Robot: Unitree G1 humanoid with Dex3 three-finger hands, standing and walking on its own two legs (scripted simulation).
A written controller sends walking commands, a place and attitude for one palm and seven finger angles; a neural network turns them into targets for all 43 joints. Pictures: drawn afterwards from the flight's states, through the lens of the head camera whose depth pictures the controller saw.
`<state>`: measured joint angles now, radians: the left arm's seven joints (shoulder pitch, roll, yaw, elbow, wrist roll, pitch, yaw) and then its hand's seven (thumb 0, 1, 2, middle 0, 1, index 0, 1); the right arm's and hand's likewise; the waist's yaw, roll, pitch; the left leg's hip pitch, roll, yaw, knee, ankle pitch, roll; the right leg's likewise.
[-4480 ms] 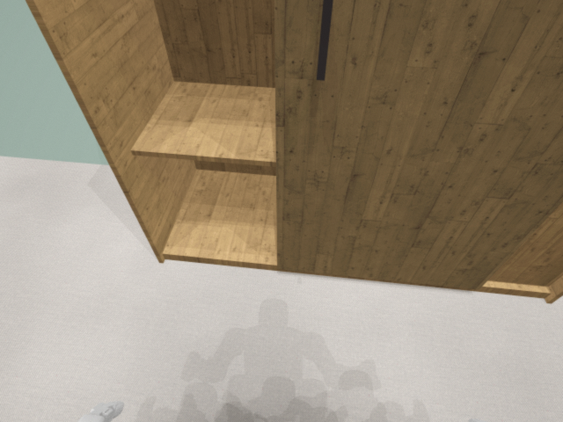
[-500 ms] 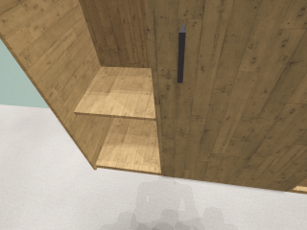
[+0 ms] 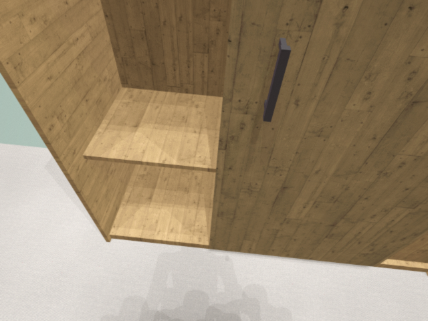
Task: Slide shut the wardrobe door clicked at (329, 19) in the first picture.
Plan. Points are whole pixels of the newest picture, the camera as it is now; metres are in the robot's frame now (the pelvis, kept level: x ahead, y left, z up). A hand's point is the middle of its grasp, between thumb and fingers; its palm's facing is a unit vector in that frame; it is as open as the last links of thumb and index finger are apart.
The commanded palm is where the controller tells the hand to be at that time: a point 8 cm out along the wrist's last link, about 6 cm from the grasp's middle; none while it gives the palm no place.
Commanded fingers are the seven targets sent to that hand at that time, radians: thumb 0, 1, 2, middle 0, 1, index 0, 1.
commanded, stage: come to a stop and stand still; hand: right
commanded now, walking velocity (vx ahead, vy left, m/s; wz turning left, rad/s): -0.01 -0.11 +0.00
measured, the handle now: (274, 82) +0.51 -0.08 +0.20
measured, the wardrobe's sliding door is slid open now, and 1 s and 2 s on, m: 0.48 0.48 0.48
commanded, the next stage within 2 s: look again from close up in 1.62 s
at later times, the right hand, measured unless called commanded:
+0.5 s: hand out of the picture -0.06 -0.23 -0.17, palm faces +0.05 +0.98 -0.18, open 7.4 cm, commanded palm none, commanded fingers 0.00 -0.90 -0.90 0.20 0.30 0.20 0.30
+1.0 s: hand out of the picture -0.01 -0.19 -0.17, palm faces +0.03 +0.98 -0.18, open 7.3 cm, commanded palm none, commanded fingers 0.00 -0.90 -0.90 0.20 0.30 0.20 0.30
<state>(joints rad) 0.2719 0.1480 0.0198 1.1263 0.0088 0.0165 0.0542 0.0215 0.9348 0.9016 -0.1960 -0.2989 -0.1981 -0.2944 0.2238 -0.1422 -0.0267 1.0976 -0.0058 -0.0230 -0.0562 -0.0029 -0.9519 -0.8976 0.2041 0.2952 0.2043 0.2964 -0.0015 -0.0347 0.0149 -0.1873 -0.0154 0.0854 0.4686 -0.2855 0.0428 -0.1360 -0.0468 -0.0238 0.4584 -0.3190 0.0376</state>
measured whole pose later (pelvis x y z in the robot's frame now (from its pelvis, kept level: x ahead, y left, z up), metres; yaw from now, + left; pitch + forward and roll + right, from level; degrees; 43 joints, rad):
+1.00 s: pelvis +0.00 -0.03 +0.01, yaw +0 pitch +0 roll +0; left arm 0.32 0.11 -0.01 1.17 0.00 -0.02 0.04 0.00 0.91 0.90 -0.20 -0.30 -0.20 -0.29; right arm 0.29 -0.13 0.00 1.16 -0.01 -0.02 -0.04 0.01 -0.92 -0.90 0.20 0.29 0.20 0.30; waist 0.00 0.00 0.02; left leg -0.13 0.04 0.06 0.39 -0.25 -0.01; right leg -0.10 -0.01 -0.09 0.36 -0.25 -0.01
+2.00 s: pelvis +0.00 -0.02 +0.00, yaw -1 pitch -1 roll +0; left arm 0.24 0.22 0.00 1.03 0.02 0.00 0.02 0.01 0.91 0.90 -0.19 -0.30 -0.20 -0.29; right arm 0.25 -0.21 0.01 1.04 -0.01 -0.03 -0.04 0.01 -0.91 -0.90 0.20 0.30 0.20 0.30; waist 0.00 -0.02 0.01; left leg -0.18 0.01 0.09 0.50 -0.31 0.02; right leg -0.18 -0.04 -0.06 0.51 -0.31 0.01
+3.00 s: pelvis -0.04 -0.06 +0.00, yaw +1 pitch -2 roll +0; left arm 0.30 0.13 0.00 1.12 0.01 -0.01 0.02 0.00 0.91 0.90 -0.20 -0.30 -0.20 -0.29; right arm 0.33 -0.11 0.00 1.12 -0.02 -0.01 -0.04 0.00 -0.91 -0.90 0.20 0.29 0.20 0.30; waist 0.00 0.00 0.04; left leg -0.20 0.07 0.03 0.44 -0.20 -0.05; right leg -0.17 0.02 -0.12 0.42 -0.22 -0.06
